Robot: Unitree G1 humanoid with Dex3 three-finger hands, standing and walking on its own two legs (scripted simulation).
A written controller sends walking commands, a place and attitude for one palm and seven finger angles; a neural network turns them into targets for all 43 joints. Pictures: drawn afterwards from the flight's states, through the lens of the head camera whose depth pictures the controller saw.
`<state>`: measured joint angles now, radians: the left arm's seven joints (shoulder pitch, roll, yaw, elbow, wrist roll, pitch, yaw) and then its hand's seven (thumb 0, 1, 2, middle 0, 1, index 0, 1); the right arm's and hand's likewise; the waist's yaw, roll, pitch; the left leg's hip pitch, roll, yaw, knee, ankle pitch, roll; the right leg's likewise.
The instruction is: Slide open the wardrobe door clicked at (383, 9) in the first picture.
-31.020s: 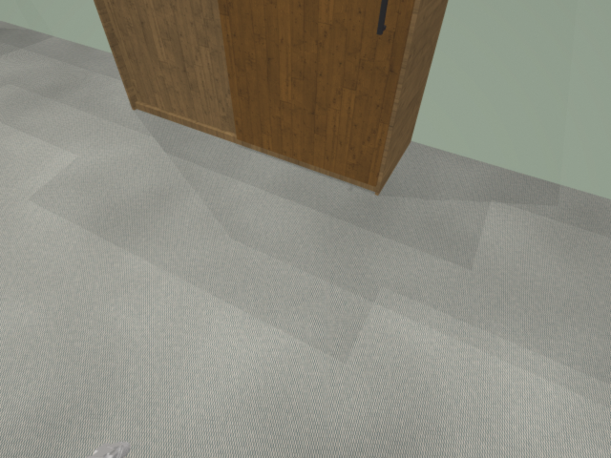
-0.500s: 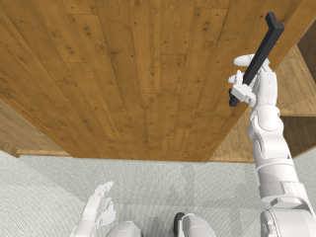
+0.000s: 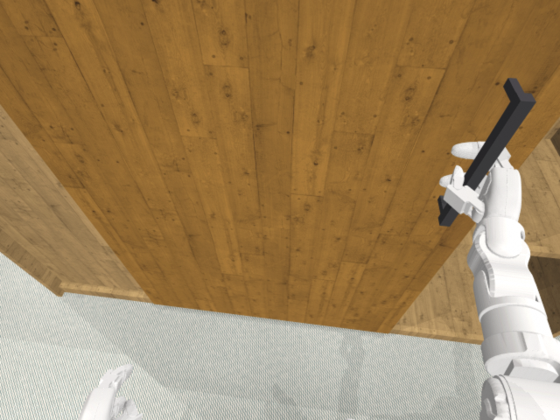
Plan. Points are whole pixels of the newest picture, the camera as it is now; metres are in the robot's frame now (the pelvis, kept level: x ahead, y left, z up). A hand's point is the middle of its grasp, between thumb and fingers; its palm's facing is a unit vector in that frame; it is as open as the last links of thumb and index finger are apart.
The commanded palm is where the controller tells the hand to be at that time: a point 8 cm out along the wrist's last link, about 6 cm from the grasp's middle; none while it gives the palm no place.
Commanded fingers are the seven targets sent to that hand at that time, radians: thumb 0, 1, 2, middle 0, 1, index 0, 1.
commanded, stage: loosen the grip on the handle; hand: right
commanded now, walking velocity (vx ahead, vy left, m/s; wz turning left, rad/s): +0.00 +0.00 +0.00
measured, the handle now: (473, 163) +0.46 -0.24 +0.12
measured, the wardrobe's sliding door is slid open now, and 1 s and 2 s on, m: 0.43 0.43 0.43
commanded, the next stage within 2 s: slip the hand off the handle in 0.64 s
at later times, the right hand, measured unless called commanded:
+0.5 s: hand (454, 194) +0.42 -0.21 +0.10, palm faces +0.23 +0.96 -0.13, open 12.9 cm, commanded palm +0.38 -0.25 +0.11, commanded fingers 0.00 0.55 -0.20 0.28 1.18 0.28 1.18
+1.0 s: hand (461, 194) +0.42 -0.22 +0.10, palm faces +0.20 +0.97 -0.14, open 13.7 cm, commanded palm +0.38 -0.29 +0.10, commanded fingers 0.00 0.55 -0.20 0.25 1.15 0.25 1.15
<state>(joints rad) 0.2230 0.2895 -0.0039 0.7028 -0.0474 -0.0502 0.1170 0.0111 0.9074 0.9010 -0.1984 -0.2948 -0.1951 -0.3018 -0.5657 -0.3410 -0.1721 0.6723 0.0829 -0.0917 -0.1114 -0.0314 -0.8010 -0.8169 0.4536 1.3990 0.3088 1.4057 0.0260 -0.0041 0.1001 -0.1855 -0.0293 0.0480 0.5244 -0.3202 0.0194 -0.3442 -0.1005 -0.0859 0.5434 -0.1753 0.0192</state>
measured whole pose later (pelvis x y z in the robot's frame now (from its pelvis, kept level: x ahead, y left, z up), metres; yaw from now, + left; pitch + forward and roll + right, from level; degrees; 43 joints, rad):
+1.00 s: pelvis -0.01 -0.02 -0.02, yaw +3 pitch +5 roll +2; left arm 0.30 0.25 -0.03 0.67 -0.02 -0.11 0.08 0.01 0.90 0.90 -0.20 -0.30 -0.20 -0.30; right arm -0.56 -0.35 -0.27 0.74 0.03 -0.12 -0.04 -0.01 0.55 -0.20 0.39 1.24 0.42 1.24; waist 0.04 0.00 -0.07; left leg -0.41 -0.03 -0.01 0.69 -0.37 -0.01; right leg -0.55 -0.02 -0.01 0.70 -0.24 -0.02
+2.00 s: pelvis +0.00 -0.02 -0.01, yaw +1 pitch +2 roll +1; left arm 0.22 0.24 -0.05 0.63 -0.03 -0.19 0.12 0.01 0.90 0.90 -0.20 -0.30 -0.20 -0.30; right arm 0.06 -0.32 -0.31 0.11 0.18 -0.01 0.09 -0.01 0.55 -0.20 0.25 1.15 0.25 1.15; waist -0.07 -0.04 -0.08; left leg -0.30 -0.01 0.03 0.66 -0.38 0.00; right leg -0.46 0.00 0.03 0.68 -0.24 -0.01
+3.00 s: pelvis +0.01 -0.03 +0.01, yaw +2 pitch -4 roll +1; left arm 0.21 0.22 -0.06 0.68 0.01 -0.20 0.11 0.01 0.90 0.90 -0.20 -0.30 -0.20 -0.30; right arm 0.39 -0.34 -0.29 -0.31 0.09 -0.07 -0.09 0.00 0.03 -0.45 0.24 0.84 0.24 0.84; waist -0.09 -0.04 -0.01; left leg -0.08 0.01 0.00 0.45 -0.30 -0.02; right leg -0.23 0.01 0.00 0.48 -0.18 -0.03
